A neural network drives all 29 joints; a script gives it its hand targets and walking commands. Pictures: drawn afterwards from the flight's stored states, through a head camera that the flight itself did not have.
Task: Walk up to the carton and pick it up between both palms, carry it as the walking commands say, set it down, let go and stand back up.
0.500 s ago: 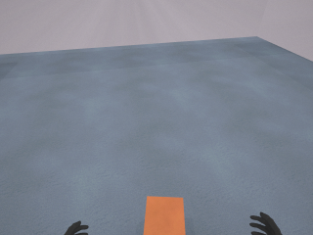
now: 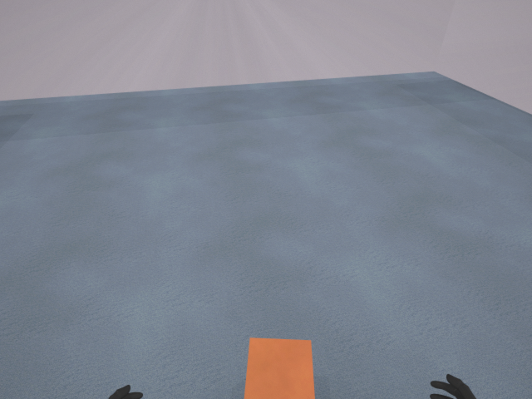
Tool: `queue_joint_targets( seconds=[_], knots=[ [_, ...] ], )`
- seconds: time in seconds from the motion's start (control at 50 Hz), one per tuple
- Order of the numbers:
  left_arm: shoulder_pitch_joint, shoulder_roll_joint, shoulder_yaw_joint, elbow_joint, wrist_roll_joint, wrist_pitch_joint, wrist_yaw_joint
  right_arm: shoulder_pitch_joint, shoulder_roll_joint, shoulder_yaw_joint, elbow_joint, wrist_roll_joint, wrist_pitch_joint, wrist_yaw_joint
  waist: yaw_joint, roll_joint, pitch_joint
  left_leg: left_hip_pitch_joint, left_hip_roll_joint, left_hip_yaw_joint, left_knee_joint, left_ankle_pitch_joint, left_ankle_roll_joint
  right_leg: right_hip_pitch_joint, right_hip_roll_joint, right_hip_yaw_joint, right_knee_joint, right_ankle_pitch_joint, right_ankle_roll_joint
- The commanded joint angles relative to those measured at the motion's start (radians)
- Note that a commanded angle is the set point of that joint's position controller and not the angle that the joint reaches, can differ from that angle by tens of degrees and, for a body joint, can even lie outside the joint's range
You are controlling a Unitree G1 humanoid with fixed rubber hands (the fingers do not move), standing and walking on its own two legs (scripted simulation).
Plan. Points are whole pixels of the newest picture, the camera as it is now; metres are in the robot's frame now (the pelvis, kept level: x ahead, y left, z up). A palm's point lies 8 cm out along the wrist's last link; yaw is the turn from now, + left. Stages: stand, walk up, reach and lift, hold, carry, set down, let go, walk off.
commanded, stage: stand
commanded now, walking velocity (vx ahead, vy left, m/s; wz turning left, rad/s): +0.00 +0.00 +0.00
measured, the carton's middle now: (279, 390) +0.44 +0.01 -0.64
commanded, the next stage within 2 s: none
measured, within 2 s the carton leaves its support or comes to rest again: neither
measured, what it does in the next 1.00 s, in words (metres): stands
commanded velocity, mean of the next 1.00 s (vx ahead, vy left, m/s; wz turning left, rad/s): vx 0.00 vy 0.00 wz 0.00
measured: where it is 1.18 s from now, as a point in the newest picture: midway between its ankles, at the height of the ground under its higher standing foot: outside the picture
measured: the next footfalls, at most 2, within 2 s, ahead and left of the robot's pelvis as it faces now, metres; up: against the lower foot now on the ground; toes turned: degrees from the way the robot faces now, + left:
none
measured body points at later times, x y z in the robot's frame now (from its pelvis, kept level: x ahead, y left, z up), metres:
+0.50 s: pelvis -0.02 +0.00 +0.00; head -0.11 +0.00 +0.44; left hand +0.09 +0.28 -0.09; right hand +0.12 -0.28 -0.08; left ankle +0.00 +0.11 -0.73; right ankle +0.00 -0.12 -0.73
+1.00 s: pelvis -0.03 +0.00 +0.00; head -0.12 +0.00 +0.44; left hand +0.07 +0.28 -0.10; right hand +0.09 -0.29 -0.09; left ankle +0.00 +0.11 -0.73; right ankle +0.00 -0.12 -0.73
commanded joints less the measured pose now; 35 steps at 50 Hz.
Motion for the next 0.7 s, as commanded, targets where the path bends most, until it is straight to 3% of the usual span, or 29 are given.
queue_joint_targets(
  seconds=[0.0,0.02,0.1,0.12,0.2,0.22,0.32,0.5,0.54,0.56,0.58,0.62,0.68],
  knots=[
    [-0.085,0.212,0.062,-0.043,0.118,-0.046,0.014,-0.078,-0.228,-0.054,-0.093,-0.111,-0.05,-0.022,-0.007,0.028,0.072,-0.006,0.094,-0.161,-0.103,0.153,0.042,-0.062,-0.081,0.098,-0.203,0.259,-0.028],
    [-0.072,0.216,0.065,-0.032,0.117,-0.048,0.016,-0.061,-0.225,-0.05,-0.087,-0.11,-0.051,-0.02,-0.008,0.002,0.051,0.006,0.095,-0.158,-0.11,0.142,0.04,-0.045,-0.084,0.11,-0.202,0.263,-0.029],
    [-0.098,0.215,0.064,-0.026,0.115,-0.049,0.016,-0.066,-0.214,-0.046,-0.063,-0.11,-0.055,-0.022,-0.017,0.007,0.084,0.004,0.096,-0.166,-0.124,0.103,0.04,-0.089,-0.083,0.123,-0.217,0.185,-0.03],
    [-0.098,0.207,0.064,-0.034,0.111,-0.049,0.015,-0.066,-0.229,-0.045,-0.067,-0.108,-0.056,-0.021,-0.009,0.031,0.103,-0.004,0.095,-0.161,-0.123,0.11,0.043,-0.093,-0.08,0.124,-0.225,0.179,-0.034],
    [-0.08,0.22,0.065,-0.011,0.111,-0.049,0.011,-0.086,-0.244,-0.052,-0.051,-0.113,-0.06,-0.022,0.002,0.007,0.146,-0.032,0.097,-0.186,-0.144,0.047,0.047,-0.105,-0.072,0.125,-0.228,0.133,-0.031],
    [-0.089,0.216,0.065,-0.013,0.118,-0.048,0.011,-0.074,-0.238,-0.048,-0.05,-0.112,-0.063,-0.022,-0.013,0.018,0.126,-0.025,0.1,-0.18,-0.148,0.03,0.046,-0.105,-0.074,0.128,-0.232,0.129,-0.03],
    [-0.096,0.214,0.064,-0.001,0.113,-0.047,0.009,-0.071,-0.248,-0.049,-0.03,-0.113,-0.062,-0.021,-0.01,0.036,0.169,-0.054,0.11,-0.199,-0.17,-0.045,0.048,-0.13,-0.069,0.13,-0.243,0.027,-0.037],
    [-0.102,0.24,0.073,0.027,0.117,-0.051,0.005,-0.085,-0.244,-0.043,0.009,-0.11,-0.062,-0.019,-0.006,0.012,0.196,-0.039,0.106,-0.189,-0.164,-0.01,0.049,-0.132,-0.081,0.147,-0.264,0.05,-0.042],
    [-0.096,0.235,0.069,0.042,0.108,-0.051,0.006,-0.074,-0.249,-0.041,0.019,-0.109,-0.066,-0.023,-0.013,0.051,0.224,-0.055,0.102,-0.192,-0.179,-0.006,0.052,-0.137,-0.081,0.152,-0.257,0.06,-0.043],
    [-0.093,0.225,0.064,0.046,0.108,-0.054,0.004,-0.09,-0.244,-0.038,0.021,-0.107,-0.065,-0.023,-0.002,0.043,0.218,-0.045,0.108,-0.204,-0.171,0.012,0.057,-0.137,-0.077,0.153,-0.256,0.058,-0.045],
    [-0.089,0.236,0.064,0.055,0.109,-0.051,0.005,-0.08,-0.25,-0.036,0.019,-0.106,-0.068,-0.02,-0.012,0.023,0.224,-0.054,0.109,-0.203,-0.184,-0.01,0.053,-0.133,-0.076,0.143,-0.251,0.063,-0.044],
    [-0.111,0.235,0.065,0.052,0.111,-0.049,0.006,-0.071,-0.248,-0.033,0.037,-0.11,-0.067,-0.022,-0.015,0.047,0.234,-0.056,0.109,-0.203,-0.19,-0.038,0.055,-0.136,-0.078,0.151,-0.251,0.062,-0.046],
    [-0.114,0.231,0.065,0.055,0.111,-0.054,0.002,-0.078,-0.261,-0.04,0.042,-0.105,-0.063,-0.023,-0.012,-0.003,0.255,-0.049,0.108,-0.194,-0.176,0.004,0.059,-0.152,-0.084,0.159,-0.273,0.063,-0.052]
  ],
)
